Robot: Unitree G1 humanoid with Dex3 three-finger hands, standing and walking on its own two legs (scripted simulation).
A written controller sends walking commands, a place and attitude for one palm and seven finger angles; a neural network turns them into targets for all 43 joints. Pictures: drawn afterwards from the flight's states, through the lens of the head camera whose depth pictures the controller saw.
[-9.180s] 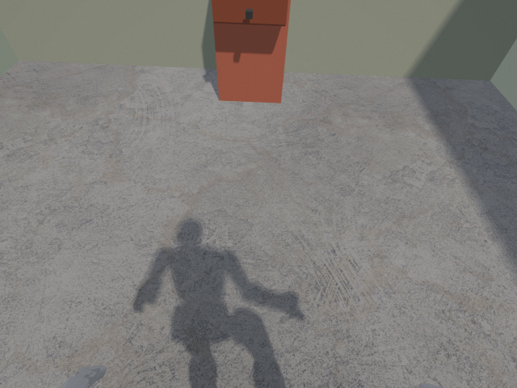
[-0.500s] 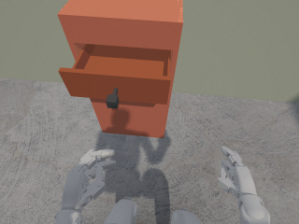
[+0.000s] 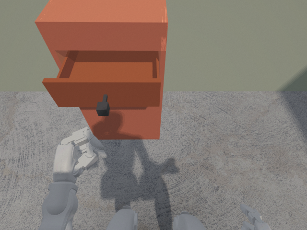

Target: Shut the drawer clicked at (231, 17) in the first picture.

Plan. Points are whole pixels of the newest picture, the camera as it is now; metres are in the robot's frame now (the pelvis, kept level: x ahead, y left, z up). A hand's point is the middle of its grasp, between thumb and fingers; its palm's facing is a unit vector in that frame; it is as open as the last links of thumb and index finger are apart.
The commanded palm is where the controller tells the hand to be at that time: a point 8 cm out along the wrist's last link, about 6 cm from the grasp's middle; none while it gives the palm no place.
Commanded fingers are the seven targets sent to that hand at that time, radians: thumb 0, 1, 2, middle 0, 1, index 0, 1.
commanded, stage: raise the hand and make a fist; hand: left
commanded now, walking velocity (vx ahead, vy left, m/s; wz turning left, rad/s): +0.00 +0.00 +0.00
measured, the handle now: (104, 104) +0.51 +0.19 -0.04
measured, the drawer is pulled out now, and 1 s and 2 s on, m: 0.16 0.16 0.16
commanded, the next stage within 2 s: bring the fist close to the handle in 0.86 s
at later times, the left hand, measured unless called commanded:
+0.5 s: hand (101, 143) +0.31 +0.14 +0.06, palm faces -0.03 -1.00 -0.02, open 3.3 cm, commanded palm +0.30 +0.20 +0.07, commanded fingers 0.00 0.90 0.90 -1.40 -1.60 -1.40 -1.60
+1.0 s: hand (98, 139) +0.32 +0.15 +0.06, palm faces +0.01 -1.00 -0.05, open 3.3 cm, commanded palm +0.30 +0.20 +0.06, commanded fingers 0.00 0.90 0.90 -1.40 -1.60 -1.40 -1.60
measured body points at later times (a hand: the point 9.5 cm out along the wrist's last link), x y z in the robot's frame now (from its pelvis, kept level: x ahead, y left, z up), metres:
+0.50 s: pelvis +0.03 +0.01 +0.02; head +0.09 +0.01 +0.46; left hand +0.31 +0.20 +0.06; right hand +0.21 -0.21 -0.08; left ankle +0.05 +0.11 -0.65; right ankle +0.03 -0.09 -0.65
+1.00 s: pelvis +0.02 +0.00 +0.01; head +0.09 -0.01 +0.46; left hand +0.31 +0.20 +0.07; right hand +0.18 -0.24 -0.08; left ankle +0.05 +0.11 -0.65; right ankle +0.03 -0.09 -0.65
